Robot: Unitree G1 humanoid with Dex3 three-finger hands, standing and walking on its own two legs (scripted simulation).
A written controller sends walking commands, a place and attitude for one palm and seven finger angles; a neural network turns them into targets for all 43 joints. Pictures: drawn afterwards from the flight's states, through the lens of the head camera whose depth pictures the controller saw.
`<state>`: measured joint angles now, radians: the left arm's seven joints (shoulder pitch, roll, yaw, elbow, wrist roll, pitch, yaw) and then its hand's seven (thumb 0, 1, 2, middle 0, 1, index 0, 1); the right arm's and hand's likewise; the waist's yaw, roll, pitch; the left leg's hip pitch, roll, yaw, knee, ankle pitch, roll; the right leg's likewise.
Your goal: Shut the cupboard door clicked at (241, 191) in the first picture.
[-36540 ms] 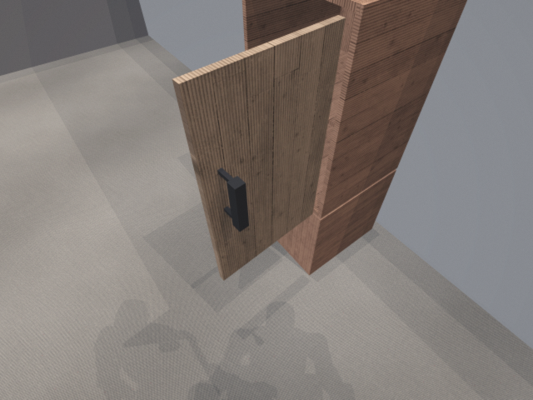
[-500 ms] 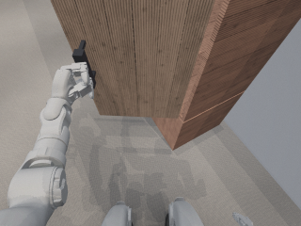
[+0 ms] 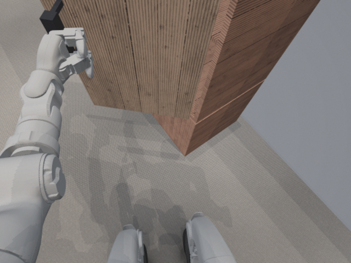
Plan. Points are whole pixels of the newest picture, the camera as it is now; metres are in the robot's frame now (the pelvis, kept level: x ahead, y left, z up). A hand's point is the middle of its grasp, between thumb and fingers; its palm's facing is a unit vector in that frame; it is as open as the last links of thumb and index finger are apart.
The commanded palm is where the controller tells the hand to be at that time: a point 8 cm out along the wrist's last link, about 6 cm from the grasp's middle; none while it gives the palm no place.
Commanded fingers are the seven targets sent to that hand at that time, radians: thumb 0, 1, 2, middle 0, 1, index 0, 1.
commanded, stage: push the door shut along its arc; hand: left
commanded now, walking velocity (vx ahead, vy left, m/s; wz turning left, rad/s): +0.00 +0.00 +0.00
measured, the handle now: (66, 36) +0.61 +0.18 +0.09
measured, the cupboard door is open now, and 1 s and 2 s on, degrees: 46 35 32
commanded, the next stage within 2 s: pull the fist back off the door in 0.84 s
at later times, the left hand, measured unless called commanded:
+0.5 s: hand (103, 40) +0.58 +0.10 +0.11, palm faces -0.32 -0.95 -0.02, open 3.1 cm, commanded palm +0.58 +0.14 +0.09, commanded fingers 0.00 0.90 0.90 -1.30 -1.50 -1.30 -1.50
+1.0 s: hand (112, 27) +0.61 +0.08 +0.11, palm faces -0.31 -0.95 +0.04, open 3.4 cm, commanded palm +0.62 +0.09 +0.09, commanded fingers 0.00 0.90 0.90 -1.30 -1.50 -1.30 -1.50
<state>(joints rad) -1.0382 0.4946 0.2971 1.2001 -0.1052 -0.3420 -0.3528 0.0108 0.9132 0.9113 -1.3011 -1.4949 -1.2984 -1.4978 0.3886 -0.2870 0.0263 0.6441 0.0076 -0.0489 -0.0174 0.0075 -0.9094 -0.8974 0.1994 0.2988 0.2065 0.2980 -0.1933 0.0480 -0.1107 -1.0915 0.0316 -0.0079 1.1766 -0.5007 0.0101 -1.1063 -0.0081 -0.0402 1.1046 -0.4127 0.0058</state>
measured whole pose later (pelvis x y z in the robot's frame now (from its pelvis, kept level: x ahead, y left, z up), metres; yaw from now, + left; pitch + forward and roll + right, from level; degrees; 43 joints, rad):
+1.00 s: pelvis +0.00 +0.00 -0.02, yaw -1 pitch +31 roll -5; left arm -1.46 0.62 0.29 1.38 -0.02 -0.17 -0.36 0.05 0.94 0.96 -1.30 -1.49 -1.30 -1.50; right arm 0.41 -0.27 0.05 0.67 -0.04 -0.08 -0.02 0.00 -0.91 -0.90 0.20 0.30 0.21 0.30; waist -0.31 0.07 -0.10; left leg -1.29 0.05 -0.04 1.29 -0.54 0.01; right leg -1.28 0.01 -0.07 1.18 -0.43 0.00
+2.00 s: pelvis +0.02 -0.01 +0.02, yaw +1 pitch +21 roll -1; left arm -0.93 0.23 0.24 1.14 -0.01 -0.48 0.09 0.01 0.90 0.90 -1.30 -1.49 -1.30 -1.50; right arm 0.31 -0.24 -0.01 0.64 -0.04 0.01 0.04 0.00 -0.91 -0.90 0.20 0.30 0.20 0.30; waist -0.16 0.04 -0.13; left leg -0.95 0.02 0.00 1.08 -0.49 0.00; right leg -0.99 -0.01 -0.03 1.05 -0.43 0.00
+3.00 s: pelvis +0.05 +0.00 +0.10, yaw +2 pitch -4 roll +0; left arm 0.31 0.31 0.23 -0.23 -0.05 -0.04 0.10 0.01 0.89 0.90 -0.63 -0.76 -0.63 -0.76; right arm 0.19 -0.21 0.05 0.60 0.01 -0.04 -0.08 0.01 -0.91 -0.90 0.20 0.30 0.21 0.30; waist 0.06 0.09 0.01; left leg -0.08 0.00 0.00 0.41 -0.27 0.01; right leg -0.11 -0.03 -0.04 0.41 -0.23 0.01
